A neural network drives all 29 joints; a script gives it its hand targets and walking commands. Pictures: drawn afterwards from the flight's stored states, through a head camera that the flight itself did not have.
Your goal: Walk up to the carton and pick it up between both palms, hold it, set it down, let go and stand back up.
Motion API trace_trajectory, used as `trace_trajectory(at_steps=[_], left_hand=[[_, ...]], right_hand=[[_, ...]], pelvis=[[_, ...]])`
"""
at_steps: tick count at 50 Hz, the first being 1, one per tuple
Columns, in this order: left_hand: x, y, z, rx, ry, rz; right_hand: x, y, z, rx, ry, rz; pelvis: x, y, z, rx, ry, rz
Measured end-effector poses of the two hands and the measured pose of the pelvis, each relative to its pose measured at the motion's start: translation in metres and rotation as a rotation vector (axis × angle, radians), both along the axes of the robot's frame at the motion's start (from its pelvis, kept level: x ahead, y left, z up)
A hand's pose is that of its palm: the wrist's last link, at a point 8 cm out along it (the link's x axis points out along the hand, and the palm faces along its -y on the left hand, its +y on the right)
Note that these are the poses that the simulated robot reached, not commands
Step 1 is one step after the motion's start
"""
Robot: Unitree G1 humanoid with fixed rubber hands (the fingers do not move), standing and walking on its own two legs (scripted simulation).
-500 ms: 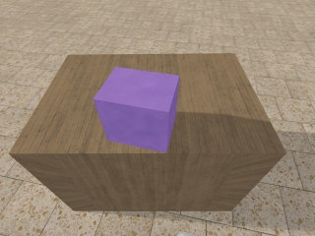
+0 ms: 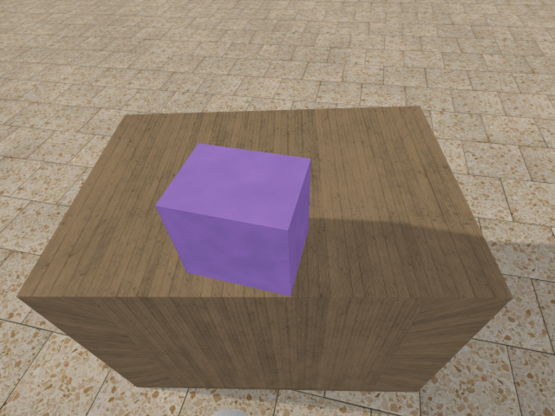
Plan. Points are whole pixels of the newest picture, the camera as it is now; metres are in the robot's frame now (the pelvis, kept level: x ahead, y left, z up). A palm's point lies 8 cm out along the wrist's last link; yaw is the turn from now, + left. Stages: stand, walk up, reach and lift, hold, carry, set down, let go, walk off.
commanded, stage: walk up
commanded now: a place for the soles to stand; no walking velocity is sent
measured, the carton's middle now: (244, 219) +0.46 +0.08 -0.01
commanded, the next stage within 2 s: reach and lift in 1.80 s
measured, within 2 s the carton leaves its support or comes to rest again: neither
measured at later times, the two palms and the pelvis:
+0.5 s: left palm out of the picture +0.07 +0.36 -0.11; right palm out of the picture +0.09 -0.23 -0.11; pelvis +0.02 +0.05 +0.00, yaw +2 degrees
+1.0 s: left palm out of the picture +0.07 +0.37 -0.10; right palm out of the picture +0.13 -0.25 -0.11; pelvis +0.04 +0.05 +0.00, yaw +3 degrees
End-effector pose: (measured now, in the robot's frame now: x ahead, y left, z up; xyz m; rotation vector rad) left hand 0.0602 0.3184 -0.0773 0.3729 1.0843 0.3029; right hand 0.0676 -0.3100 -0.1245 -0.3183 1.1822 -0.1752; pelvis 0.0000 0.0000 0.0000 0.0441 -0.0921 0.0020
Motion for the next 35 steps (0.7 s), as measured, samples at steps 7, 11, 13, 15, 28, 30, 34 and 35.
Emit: trace_trajectory(at_steps=[7, 11, 13, 15, 28, 30, 34, 35], left_hand=[[-0.001, 0.021, -0.013, -0.036, -0.011, 0.009], [0.004, 0.039, -0.025, -0.062, -0.022, 0.011], [0.007, 0.047, -0.031, -0.073, -0.024, 0.009], [0.009, 0.051, -0.033, -0.086, -0.016, 0.014], [0.002, 0.039, -0.036, -0.087, 0.057, 0.041], [0.001, 0.036, -0.032, -0.08, 0.064, 0.052], [0.006, 0.037, -0.026, -0.066, 0.06, 0.059], [0.008, 0.038, -0.026, -0.063, 0.06, 0.059]], right_hand=[[0.006, 0.021, 0.009, -0.034, -0.011, 0.009], [0.013, 0.039, 0.015, -0.059, -0.035, 0.015], [0.015, 0.049, 0.015, -0.065, -0.05, 0.015], [0.017, 0.06, 0.018, -0.058, -0.057, 0.012], [0.026, 0.07, 0.009, 0.003, -0.03, 0.029], [0.032, 0.066, 0.008, 0.009, -0.031, 0.034], [0.042, 0.058, 0.01, -0.002, -0.034, 0.048], [0.044, 0.055, 0.01, -0.009, -0.036, 0.051]], pelvis=[[0.001, 0.024, -0.002, -0.037, 0.003, 0.011], [0.004, 0.044, -0.007, -0.065, 0.006, 0.02], [0.006, 0.053, -0.01, -0.07, 0.0, 0.023], [0.008, 0.059, -0.008, -0.074, 0.004, 0.026], [0.018, 0.045, -0.005, -0.054, 0.033, 0.03], [0.022, 0.041, -0.003, -0.048, 0.037, 0.032], [0.028, 0.04, -0.002, -0.04, 0.048, 0.037], [0.03, 0.041, -0.002, -0.043, 0.05, 0.039]])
